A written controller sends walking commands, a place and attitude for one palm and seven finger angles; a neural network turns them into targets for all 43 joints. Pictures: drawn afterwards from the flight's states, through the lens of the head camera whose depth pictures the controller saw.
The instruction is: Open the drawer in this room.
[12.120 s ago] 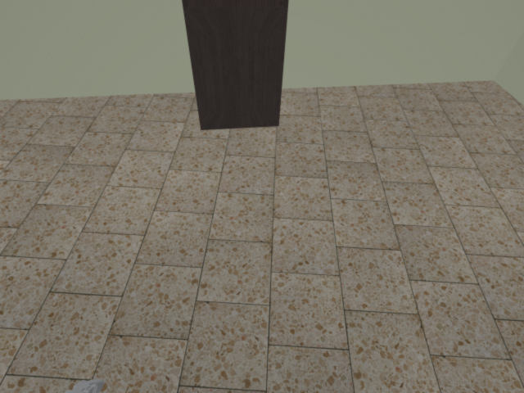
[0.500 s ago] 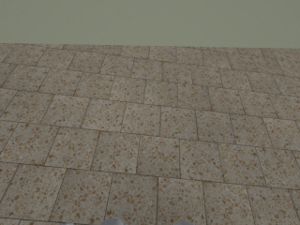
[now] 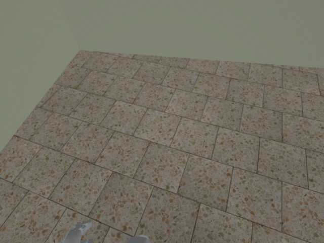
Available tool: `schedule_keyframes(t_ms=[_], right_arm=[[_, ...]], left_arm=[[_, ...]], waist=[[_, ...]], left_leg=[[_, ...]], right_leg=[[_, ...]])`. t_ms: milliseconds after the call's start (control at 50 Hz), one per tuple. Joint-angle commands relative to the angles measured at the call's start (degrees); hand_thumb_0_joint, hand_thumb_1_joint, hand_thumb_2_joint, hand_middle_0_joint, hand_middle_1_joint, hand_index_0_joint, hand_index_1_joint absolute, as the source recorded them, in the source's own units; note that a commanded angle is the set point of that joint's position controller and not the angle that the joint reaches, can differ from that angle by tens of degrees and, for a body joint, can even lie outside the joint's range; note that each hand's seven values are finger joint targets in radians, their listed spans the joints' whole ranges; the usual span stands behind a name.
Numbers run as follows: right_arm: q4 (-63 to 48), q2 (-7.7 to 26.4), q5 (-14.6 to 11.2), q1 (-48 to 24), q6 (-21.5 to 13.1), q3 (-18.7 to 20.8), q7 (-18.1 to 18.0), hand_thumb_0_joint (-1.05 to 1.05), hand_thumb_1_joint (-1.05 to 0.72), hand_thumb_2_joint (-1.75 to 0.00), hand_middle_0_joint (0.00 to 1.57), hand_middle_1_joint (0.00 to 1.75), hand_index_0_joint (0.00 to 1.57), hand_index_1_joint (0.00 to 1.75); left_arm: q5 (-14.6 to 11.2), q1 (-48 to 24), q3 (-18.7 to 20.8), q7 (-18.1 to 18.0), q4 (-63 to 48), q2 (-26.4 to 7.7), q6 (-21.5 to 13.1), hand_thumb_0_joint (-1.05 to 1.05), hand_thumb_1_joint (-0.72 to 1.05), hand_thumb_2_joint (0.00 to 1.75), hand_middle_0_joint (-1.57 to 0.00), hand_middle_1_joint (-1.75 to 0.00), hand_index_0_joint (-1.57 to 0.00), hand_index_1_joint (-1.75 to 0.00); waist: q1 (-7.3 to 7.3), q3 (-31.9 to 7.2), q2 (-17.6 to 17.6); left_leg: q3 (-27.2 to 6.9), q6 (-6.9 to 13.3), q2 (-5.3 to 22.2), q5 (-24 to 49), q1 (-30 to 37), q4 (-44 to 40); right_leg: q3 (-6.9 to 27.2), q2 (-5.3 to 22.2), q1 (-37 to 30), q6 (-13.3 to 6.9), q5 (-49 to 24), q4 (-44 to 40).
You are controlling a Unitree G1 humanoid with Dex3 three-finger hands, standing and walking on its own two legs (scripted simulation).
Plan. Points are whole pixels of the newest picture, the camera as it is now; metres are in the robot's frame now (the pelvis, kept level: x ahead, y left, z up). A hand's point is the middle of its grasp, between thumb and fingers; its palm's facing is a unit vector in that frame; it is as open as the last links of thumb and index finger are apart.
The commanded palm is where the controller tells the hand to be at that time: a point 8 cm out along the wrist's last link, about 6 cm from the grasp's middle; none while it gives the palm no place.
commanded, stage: turn to face it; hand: left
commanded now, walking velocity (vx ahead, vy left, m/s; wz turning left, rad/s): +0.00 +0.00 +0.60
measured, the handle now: out of the picture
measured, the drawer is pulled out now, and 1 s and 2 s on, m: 0.00 0.00 0.00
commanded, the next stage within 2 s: none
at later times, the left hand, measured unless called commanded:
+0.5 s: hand out of the picture -0.06 +0.26 -0.18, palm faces +0.35 -0.89 -0.28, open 7.4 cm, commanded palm none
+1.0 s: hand out of the picture +0.00 +0.21 -0.13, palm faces +0.55 -0.78 -0.29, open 7.4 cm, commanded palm none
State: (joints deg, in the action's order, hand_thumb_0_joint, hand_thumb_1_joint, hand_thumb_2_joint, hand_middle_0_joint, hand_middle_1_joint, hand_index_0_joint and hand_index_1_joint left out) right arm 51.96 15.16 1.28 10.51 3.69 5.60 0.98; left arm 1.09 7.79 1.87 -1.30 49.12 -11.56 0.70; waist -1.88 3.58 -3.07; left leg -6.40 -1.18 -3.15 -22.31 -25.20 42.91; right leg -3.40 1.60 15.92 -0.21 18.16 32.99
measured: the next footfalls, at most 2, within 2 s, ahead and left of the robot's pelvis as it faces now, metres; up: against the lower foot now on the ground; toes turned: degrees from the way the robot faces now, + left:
left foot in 0.40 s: -0.01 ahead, +0.14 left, +0.00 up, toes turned +23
right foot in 0.86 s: +0.10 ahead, -0.08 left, +0.00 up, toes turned +29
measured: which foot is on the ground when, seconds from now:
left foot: up 0.00-0.38, down 0.40-0.86, up 0.88-1.00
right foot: down 0.00-0.40, up 0.42-0.84, down 0.86-1.00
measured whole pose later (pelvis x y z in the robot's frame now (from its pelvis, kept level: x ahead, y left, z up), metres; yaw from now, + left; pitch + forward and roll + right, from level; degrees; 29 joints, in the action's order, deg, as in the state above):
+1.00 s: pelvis +0.01 -0.02 +0.01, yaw +37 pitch +0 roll +1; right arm 53.9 15.8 1.5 12.4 4.7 6.0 1.5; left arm 1.0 8.7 0.9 -1.3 48.2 -10.4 0.7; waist -2.7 4.4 -3.3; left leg -2.9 -2.7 -1.9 -23.3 -28.1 64.3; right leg -7.2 3.8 13.7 -1.0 17.0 31.1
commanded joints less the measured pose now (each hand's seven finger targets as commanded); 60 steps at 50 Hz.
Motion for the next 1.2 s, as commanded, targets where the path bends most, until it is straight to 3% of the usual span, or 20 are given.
schedule_keyframes(t_ms=[0, 60, 280, 340, 360, 380, 400, 440, 480, 520, 680, 760, 800, 820, 840, 860, 900, 960, 1060, 1180], right_arm=[[-4.32, 5.71, 0.20, -1.38, -0.29, 1.36, 0.46, 0.00, -0.90, -0.90, 0.20, 0.30, 0.20, 0.30], [-2.97, 4.48, -0.08, 0.21, -0.07, 0.79, 1.01, 0.00, -0.90, -0.90, 0.20, 0.30, 0.20, 0.30], [-4.78, 2.87, -0.79, -7.48, -1.04, -1.38, 0.90, 0.00, -0.90, -0.90, 0.20, 0.30, 0.20, 0.30], [-3.97, 4.18, -0.60, -2.92, -1.75, -1.07, 0.67, 0.00, -0.90, -0.90, 0.20, 0.30, 0.20, 0.30], [-3.29, 6.94, -0.44, 0.67, -2.29, -0.29, 0.75, 0.00, -0.90, -0.90, 0.20, 0.30, 0.20, 0.30], [-2.99, 14.19, 0.04, 4.82, -2.84, 1.61, 0.38, 0.00, -0.90, -0.90, 0.20, 0.30, 0.20, 0.30], [-1.39, 16.81, -0.55, 8.84, -2.31, 1.99, 0.09, 0.00, -0.90, -0.90, 0.20, 0.30, 0.20, 0.30], [-1.32, 13.65, -0.33, 6.00, -2.55, 1.37, -1.31, 0.00, -0.90, -0.90, 0.20, 0.30, 0.20, 0.30], [-3.15, 10.54, -0.16, -0.06, -2.86, 0.20, -1.44, 0.00, -0.90, -0.90, 0.20, 0.30, 0.20, 0.30], [-3.69, 9.87, -0.30, -1.11, -3.17, 0.04, -1.30, 0.00, -0.90, -0.90, 0.20, 0.30, 0.20, 0.30], [-3.38, 10.51, 0.09, 1.07, -2.60, 0.93, -0.96, 0.00, -0.90, -0.90, 0.20, 0.30, 0.20, 0.30], [-4.00, 10.51, 0.19, -0.46, -2.19, 1.45, -0.90, 0.00, -0.90, -0.90, 0.20, 0.30, 0.20, 0.30], [-4.45, 9.87, -0.10, -1.45, -2.00, 1.54, -0.91, 0.00, -0.90, -0.90, 0.20, 0.30, 0.20, 0.30], [-4.72, 8.46, -0.54, -1.39, -2.03, 1.44, -0.77, 0.00, -0.90, -0.90, 0.20, 0.30, 0.20, 0.30], [-5.57, 4.30, -1.09, 0.52, -2.19, 0.73, -0.38, 0.00, -0.90, -0.90, 0.20, 0.30, 0.20, 0.30], [-6.55, 4.31, -0.69, 0.50, -1.97, 0.83, -0.38, 0.00, -0.90, -0.90, 0.20, 0.30, 0.20, 0.30], [-4.29, 5.89, -0.04, 0.01, -0.45, 1.53, 0.00, 0.00, -0.90, -0.90, 0.20, 0.30, 0.20, 0.30], [-1.87, 4.60, 0.01, 2.59, -0.03, 1.00, 0.90, 0.00, -0.90, -0.90, 0.20, 0.30, 0.20, 0.30], [-2.51, 3.82, -0.21, -2.18, 0.17, 0.16, 0.97, 0.00, -0.90, -0.90, 0.20, 0.30, 0.20, 0.30], [-3.37, 2.79, -0.77, -5.49, -0.64, -1.06, 0.93, 0.00, -0.90, -0.90, 0.20, 0.30, 0.20, 0.30]], left_arm=[[-0.12, -0.86, 2.94, -0.73, -4.25, -11.14, -1.11, 0.00, 0.90, 0.90, -0.20, -0.30, -0.20, -0.30], [0.02, 0.45, 2.23, -0.64, -3.69, -8.97, -1.67, 0.00, 0.90, 0.90, -0.20, -0.30, -0.20, -0.30], [0.68, 8.89, 3.72, -0.50, 0.32, -14.10, -0.78, 0.00, 0.90, 0.90, -0.20, -0.30, -0.20, -0.30], [0.13, 7.41, 4.16, -0.21, 0.85, -14.46, -0.33, 0.00, 0.90, 0.90, -0.20, -0.30, -0.20, -0.30], [-0.28, 7.09, 4.04, -0.01, 0.61, -13.33, -0.11, 0.00, 0.90, 0.90, -0.20, -0.30, -0.20, -0.30], [-0.70, 6.74, 3.62, 0.54, -1.76, -9.58, 0.01, 0.00, 0.90, 0.90, -0.20, -0.30, -0.20, -0.30], [-0.18, 2.76, 2.37, 0.30, -4.08, -8.31, 0.39, 0.00, 0.90, 0.90, -0.20, -0.30, -0.20, -0.30], [-0.38, -0.53, 2.94, -0.18, -3.18, -8.44, 1.03, 0.00, 0.90, 0.90, -0.20, -0.30, -0.20, -0.30], [-0.27, 1.28, 3.24, 0.54, -1.37, -8.76, 0.95, 0.00, 0.90, 0.90, -0.20, -0.30, -0.20, -0.30], [-0.24, 2.86, 3.28, 0.71, -0.59, -8.69, 1.00, 0.00, 0.90, 0.90, -0.20, -0.30, -0.20, -0.30], [-0.52, -1.78, 2.68, 0.32, -3.77, -7.83, 0.96, 0.00, 0.90, 0.90, -0.20, -0.30, -0.20, -0.30], [-0.80, 0.15, 2.53, 0.17, -4.22, -7.51, 0.42, 0.00, 0.90, 0.90, -0.20, -0.30, -0.20, -0.30], [-0.94, 3.94, 2.68, -0.02, -3.50, -7.95, -0.20, 0.00, 0.90, 0.90, -0.20, -0.30, -0.20, -0.30], [-0.77, 6.74, 3.11, -0.24, -2.95, -9.74, -0.84, 0.00, 0.90, 0.90, -0.20, -0.30, -0.20, -0.30], [0.25, 8.00, 4.13, -0.77, -2.96, -14.97, -1.57, 0.00, 0.90, 0.90, -0.20, -0.30, -0.20, -0.30], [0.28, 7.02, 4.04, -0.82, -3.74, -17.80, -1.23, 0.00, 0.90, 0.90, -0.20, -0.30, -0.20, -0.30], [-0.19, 1.66, 3.47, -0.82, -4.77, -13.43, -0.99, 0.00, 0.90, 0.90, -0.20, -0.30, -0.20, -0.30], [-0.13, -1.87, 2.27, -0.67, -5.19, -9.10, -1.34, 0.00, 0.90, 0.90, -0.20, -0.30, -0.20, -0.30], [0.16, 5.63, 2.61, -0.72, -2.06, -10.70, -1.43, 0.00, 0.90, 0.90, -0.20, -0.30, -0.20, -0.30], [0.65, 7.69, 3.51, -0.55, -0.37, -13.59, -0.83, 0.00, 0.90, 0.90, -0.20, -0.30, -0.20, -0.30]], waist=[[0.22, -0.56, 12.00], [-0.02, -1.99, 12.66], [5.16, -6.33, 15.96], [2.34, -8.16, 14.65], [0.15, -10.43, 7.86], [-2.20, -12.47, -10.79], [-3.89, -12.04, -12.79], [-2.96, -9.16, -11.89], [0.16, -6.57, -6.71], [1.07, -6.68, -5.02], [-0.27, -5.52, -5.65], [0.63, -6.61, -7.71], [2.52, -8.00, -6.31], [3.98, -8.91, -1.78], [4.13, -10.06, 14.30], [3.80, -8.50, 18.04], [1.76, -3.01, 14.58], [-0.42, -1.32, 12.65], [2.97, -3.08, 12.47], [4.44, -5.20, 15.47]], left_leg=[[2.37, -1.62, 4.09, -2.73, -9.56, 27.39], [5.05, -3.19, 4.70, 1.85, -9.05, 27.68], [12.25, -2.57, 5.20, -4.26, -0.29, 0.31], [14.23, -1.32, 4.55, 6.18, 9.71, -13.67], [10.47, 0.10, 7.05, 16.03, 20.02, -21.17], [-9.36, 7.23, 22.14, 38.74, 31.93, -20.97], [-13.09, 13.38, 28.97, 51.96, 30.76, -20.40], [-10.43, 12.59, 23.91, 45.73, 25.20, -20.16], [-5.24, 10.15, 18.84, 41.01, 20.71, -21.10], [-3.13, 9.25, 16.52, 39.62, 19.85, -21.81], [-10.56, 11.27, 15.93, 32.42, 17.86, -22.06], [-13.68, 10.50, 14.14, 34.26, 14.53, -19.39], [-14.09, 8.58, 12.20, 32.63, 10.48, -15.66], [-12.42, 5.77, 9.50, 24.52, 4.89, -11.56], [-3.20, 0.82, 1.89, 5.31, -6.24, 0.09], [2.08, -1.44, -1.16, -12.41, -8.80, 12.95], [0.66, -0.98, 2.65, -6.83, -6.87, 26.00], [3.54, -2.47, 4.68, 1.97, -7.48, 29.23], [6.72, -3.75, 5.19, -0.70, -7.11, 20.17], [11.08, -2.84, 5.31, -4.05, -1.13, 4.68]], right_leg=[[12.95, 19.24, -2.16, -6.10, -10.01, -17.43], [3.78, 15.77, -6.22, -4.75, -21.94, -14.21], [-1.76, 20.16, -15.87, -6.71, -35.07, -8.17], [-6.38, 18.98, -12.25, -2.91, -31.51, -1.49], [-7.70, 17.43, -5.25, -0.19, -25.64, 7.70], [-9.59, 9.28, 12.82, 4.72, 4.59, 20.77], [-4.56, 6.76, 18.18, 5.46, 21.84, 28.18], [1.75, 6.71, 19.92, 5.25, 15.56, 34.36], [2.32, 6.28, 17.88, 5.70, 8.05, 34.93], [2.26, 5.50, 16.16, 6.08, 4.96, 33.44], [3.10, 2.68, 12.50, 6.29, 6.84, 20.13], [2.08, -0.19, 4.49, 5.20, 6.08, 8.79], [1.58, -0.59, -3.89, 4.78, -1.56, -2.59], [3.45, 2.23, -11.98, 4.39, -7.23, -11.38], [17.45, 16.92, -20.60, -0.11, -10.42, -16.98], [24.73, 28.33, -14.49, -6.70, -17.82, -17.50], [18.28, 22.62, -3.33, -6.99, -6.22, -18.97], [5.16, 16.50, -3.87, -4.59, -12.84, -16.36], [1.49, 18.19, -11.43, -5.97, -22.93, -14.39], [-2.18, 20.30, -13.59, -6.98, -29.56, -10.64]])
